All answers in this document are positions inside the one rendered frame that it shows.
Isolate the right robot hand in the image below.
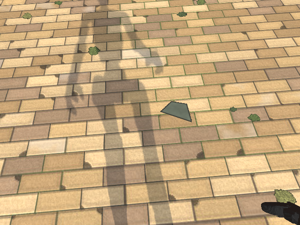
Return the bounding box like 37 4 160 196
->
261 202 300 225

